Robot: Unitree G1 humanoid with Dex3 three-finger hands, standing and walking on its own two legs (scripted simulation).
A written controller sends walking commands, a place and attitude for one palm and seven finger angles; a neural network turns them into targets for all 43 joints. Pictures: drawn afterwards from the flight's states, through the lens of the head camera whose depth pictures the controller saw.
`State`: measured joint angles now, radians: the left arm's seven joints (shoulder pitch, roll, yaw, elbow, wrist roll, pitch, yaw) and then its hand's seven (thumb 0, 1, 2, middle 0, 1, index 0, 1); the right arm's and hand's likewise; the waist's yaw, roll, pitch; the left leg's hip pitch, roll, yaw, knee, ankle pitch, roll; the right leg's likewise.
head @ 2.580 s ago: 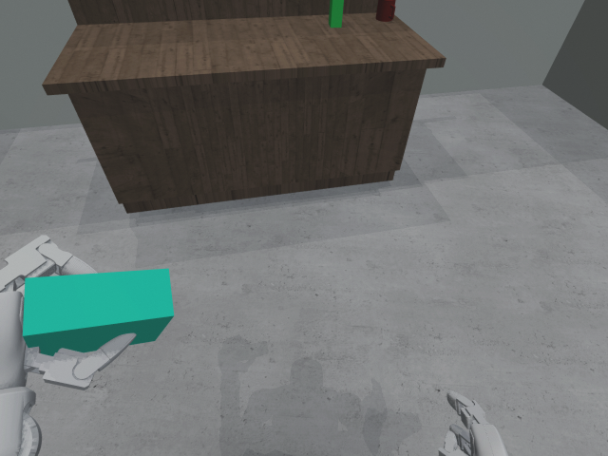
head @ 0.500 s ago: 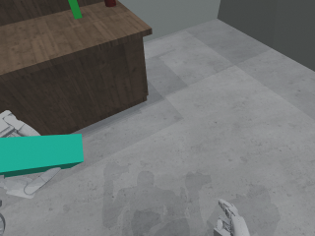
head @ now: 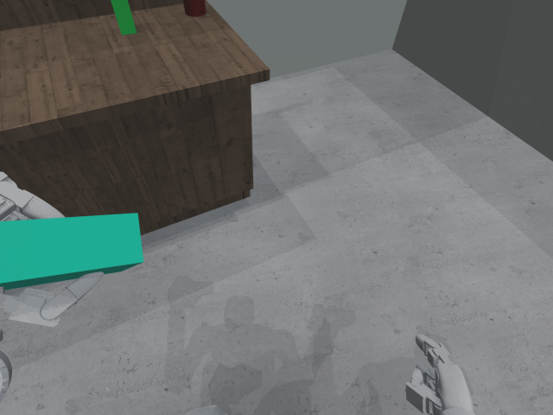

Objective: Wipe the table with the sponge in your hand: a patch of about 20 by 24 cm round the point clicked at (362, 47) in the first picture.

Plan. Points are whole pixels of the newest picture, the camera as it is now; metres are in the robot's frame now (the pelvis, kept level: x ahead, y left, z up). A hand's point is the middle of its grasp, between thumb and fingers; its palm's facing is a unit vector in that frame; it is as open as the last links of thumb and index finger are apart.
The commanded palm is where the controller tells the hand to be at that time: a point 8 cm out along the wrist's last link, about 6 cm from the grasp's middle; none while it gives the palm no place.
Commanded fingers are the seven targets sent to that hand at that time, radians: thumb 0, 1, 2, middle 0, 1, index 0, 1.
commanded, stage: walk to a spot facing it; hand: left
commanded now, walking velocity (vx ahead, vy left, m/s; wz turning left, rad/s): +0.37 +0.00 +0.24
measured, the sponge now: (87, 250) +0.25 +0.21 +0.18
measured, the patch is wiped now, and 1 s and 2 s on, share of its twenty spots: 0.00 0.00 0.00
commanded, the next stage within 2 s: none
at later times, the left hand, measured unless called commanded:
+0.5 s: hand (116, 182) +0.32 +0.20 +0.20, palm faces +0.53 -0.71 -0.45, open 9.1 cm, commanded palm +0.24 +0.24 +0.20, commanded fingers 0.00 0.10 1.30 -1.20 -1.60 -1.20 -1.60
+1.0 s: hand (108, 172) +0.33 +0.21 +0.20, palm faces +0.77 -0.46 -0.44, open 9.1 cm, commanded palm +0.27 +0.22 +0.20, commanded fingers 0.00 0.10 1.30 -1.20 -1.60 -1.20 -1.60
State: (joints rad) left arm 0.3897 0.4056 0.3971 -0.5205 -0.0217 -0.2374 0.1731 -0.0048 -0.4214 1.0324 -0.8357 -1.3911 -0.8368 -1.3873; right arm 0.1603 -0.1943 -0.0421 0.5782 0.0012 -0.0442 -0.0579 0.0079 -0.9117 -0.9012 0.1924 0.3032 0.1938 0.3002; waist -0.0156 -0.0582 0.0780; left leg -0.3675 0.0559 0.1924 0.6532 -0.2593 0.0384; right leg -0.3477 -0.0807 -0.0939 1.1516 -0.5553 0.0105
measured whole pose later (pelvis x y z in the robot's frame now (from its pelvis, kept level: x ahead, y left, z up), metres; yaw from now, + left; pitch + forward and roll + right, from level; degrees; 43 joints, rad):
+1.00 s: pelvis +0.27 -0.10 +0.00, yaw +29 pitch -2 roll +0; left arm 0.43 0.35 0.37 -0.52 -0.03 -0.17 0.14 -0.01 -0.42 1.04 -0.84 -1.39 -0.84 -1.38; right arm 0.21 -0.17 0.03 0.65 0.00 -0.09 -0.06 0.01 -0.90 -0.90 0.20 0.30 0.20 0.30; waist 0.05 0.07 0.06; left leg -0.44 0.05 -0.05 0.92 -0.46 -0.02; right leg -0.32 -0.08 -0.16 0.65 -0.26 0.01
